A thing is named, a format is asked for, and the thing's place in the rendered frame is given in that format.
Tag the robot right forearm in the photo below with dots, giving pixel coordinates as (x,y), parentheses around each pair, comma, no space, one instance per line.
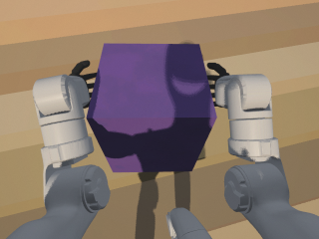
(248,100)

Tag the carton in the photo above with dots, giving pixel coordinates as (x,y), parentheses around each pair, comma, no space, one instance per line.
(151,108)

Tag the robot right hand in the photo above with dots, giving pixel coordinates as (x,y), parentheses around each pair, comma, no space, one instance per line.
(222,72)

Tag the robot left forearm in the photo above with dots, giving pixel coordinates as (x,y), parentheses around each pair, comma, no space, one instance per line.
(59,103)

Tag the robot right upper arm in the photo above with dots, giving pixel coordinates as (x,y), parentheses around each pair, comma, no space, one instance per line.
(259,191)

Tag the right robot thigh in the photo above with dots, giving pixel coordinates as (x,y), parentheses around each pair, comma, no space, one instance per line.
(182,224)

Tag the robot left upper arm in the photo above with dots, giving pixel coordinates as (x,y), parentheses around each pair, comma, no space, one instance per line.
(72,197)

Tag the robot left hand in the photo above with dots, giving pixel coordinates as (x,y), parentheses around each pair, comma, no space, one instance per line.
(76,72)

